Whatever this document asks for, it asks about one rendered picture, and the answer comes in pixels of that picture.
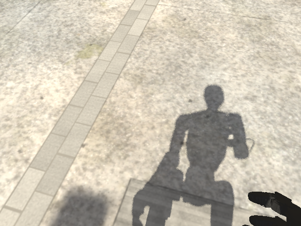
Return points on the right robot hand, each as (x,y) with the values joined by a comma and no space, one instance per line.
(280,204)

